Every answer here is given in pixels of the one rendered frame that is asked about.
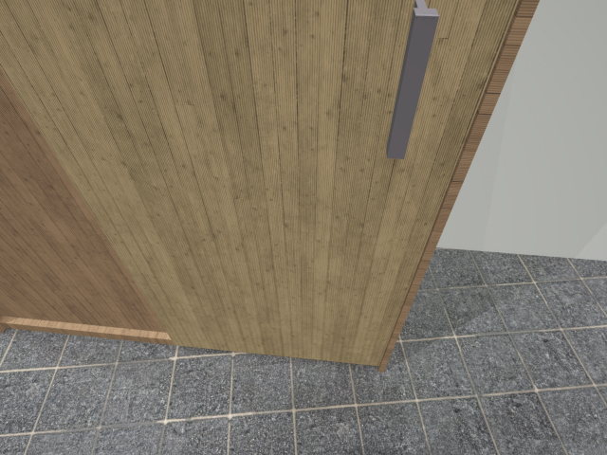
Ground handle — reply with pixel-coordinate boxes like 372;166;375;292
386;0;439;159

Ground wardrobe door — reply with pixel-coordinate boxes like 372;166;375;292
0;68;167;333
0;0;519;366

